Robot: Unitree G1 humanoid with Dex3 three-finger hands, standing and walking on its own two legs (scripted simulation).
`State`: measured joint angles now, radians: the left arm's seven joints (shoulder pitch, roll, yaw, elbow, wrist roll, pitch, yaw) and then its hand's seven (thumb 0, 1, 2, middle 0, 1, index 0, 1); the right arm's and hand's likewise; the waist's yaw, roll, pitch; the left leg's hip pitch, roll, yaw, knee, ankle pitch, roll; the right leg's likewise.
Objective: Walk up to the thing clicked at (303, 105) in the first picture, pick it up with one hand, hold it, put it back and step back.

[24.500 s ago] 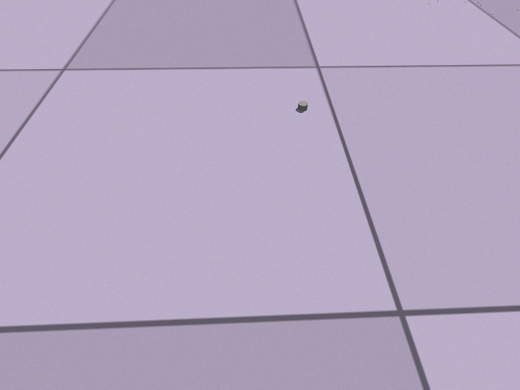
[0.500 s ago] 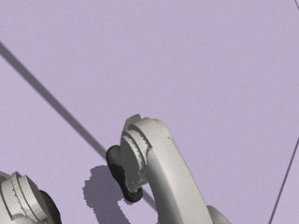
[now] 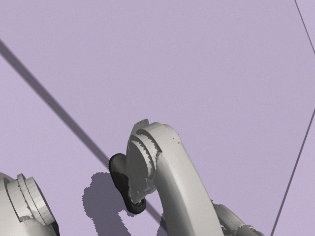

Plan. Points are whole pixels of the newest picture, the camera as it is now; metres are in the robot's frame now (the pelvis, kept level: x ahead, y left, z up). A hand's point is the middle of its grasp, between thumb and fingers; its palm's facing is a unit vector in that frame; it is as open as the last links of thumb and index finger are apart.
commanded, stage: rest palm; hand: left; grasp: from above
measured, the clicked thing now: out of the picture +0.49 +0.34 -0.29
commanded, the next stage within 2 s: close in 0.56 s
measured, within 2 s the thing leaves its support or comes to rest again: neither
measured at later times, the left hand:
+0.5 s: hand out of the picture +0.47 +0.33 -0.26, palm faces -0.45 -0.16 -0.88, open 13.5 cm
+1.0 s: hand out of the picture +0.47 +0.33 -0.27, palm faces -0.44 -0.15 -0.88, open 12.7 cm
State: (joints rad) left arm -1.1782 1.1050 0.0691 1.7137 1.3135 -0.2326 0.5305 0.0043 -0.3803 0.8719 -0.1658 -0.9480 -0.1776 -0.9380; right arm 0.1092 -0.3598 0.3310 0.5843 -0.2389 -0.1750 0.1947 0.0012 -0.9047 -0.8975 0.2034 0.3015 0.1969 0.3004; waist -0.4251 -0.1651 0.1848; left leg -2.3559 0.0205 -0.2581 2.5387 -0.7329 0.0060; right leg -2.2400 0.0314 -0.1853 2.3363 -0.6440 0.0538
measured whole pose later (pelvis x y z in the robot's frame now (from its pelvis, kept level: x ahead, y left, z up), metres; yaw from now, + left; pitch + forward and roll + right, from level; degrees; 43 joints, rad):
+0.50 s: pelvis +0.00 +0.00 +0.00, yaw -1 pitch +29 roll -15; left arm -1.18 1.14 0.10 1.75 1.27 -0.20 0.55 0.00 -0.39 0.87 -0.13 -1.02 -0.15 -0.99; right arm 0.12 -0.37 0.37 0.58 -0.24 -0.20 0.20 0.00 -0.91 -0.90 0.20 0.30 0.20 0.30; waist -0.46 -0.16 0.23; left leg -2.35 0.03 -0.26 2.53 -0.73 0.01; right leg -2.24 0.04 -0.19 2.32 -0.62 0.06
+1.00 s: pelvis +0.00 +0.00 +0.00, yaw -1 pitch +29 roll -16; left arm -1.18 1.14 0.07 1.74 1.29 -0.22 0.57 0.00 -0.26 0.78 -0.18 -1.01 -0.23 -0.96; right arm 0.10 -0.36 0.38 0.58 -0.25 -0.20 0.20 0.00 -0.90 -0.89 0.20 0.30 0.20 0.30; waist -0.45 -0.18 0.22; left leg -2.35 0.03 -0.27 2.53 -0.73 0.01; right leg -2.23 0.04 -0.19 2.31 -0.63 0.06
